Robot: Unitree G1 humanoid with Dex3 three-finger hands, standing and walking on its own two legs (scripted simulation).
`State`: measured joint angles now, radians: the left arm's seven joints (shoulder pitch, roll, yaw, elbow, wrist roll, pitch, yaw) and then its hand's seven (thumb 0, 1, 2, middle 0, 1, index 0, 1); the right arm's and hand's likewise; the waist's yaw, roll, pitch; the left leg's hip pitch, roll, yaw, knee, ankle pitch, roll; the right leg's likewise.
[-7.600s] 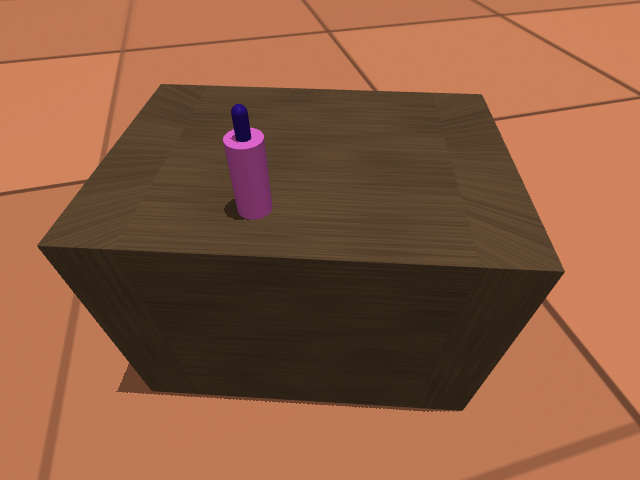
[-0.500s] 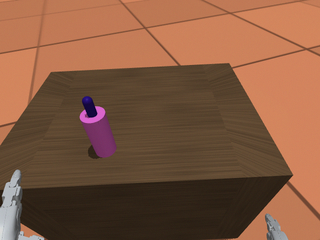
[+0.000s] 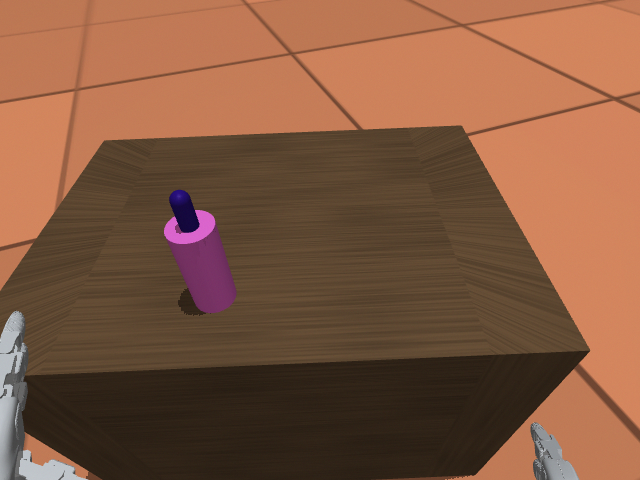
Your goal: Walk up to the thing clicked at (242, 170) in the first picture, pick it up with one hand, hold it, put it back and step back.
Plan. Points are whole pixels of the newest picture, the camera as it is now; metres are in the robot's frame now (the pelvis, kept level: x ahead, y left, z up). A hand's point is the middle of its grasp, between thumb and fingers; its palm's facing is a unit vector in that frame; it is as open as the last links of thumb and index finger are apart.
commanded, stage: go down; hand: left
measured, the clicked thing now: (199, 251) +0.46 +0.22 +0.04
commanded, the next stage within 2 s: none
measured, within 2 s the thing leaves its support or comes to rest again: neither
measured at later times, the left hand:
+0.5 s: hand (48, 372) +0.23 +0.32 +0.09, palm faces +0.35 -0.89 -0.29, open 17.6 cm
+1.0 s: hand (27, 309) +0.30 +0.37 +0.11, palm faces +0.20 -0.98 -0.01, open 17.4 cm
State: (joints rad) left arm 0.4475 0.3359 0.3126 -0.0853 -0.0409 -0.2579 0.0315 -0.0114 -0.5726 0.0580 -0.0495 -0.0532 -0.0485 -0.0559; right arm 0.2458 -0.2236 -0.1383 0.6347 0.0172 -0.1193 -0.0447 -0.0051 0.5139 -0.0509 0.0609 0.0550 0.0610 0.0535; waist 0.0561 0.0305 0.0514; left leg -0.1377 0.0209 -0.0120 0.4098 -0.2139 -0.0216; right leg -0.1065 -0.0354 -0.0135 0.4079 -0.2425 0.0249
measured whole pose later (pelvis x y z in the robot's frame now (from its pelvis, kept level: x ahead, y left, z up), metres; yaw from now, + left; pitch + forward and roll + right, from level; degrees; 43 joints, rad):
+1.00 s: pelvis +0.00 +0.01 -0.01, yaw +0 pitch +3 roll -1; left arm -0.29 0.62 0.61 0.75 -0.29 -0.16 -0.55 -0.01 -0.52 0.08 -0.03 -0.02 -0.03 -0.03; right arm 0.22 -0.23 0.00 0.69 0.02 -0.17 -0.12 -0.01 0.52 -0.06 0.06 0.05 0.06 0.05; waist -0.01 -0.02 -0.05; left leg -0.34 0.02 -0.02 0.55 -0.26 -0.01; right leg -0.28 -0.03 -0.01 0.49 -0.26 0.04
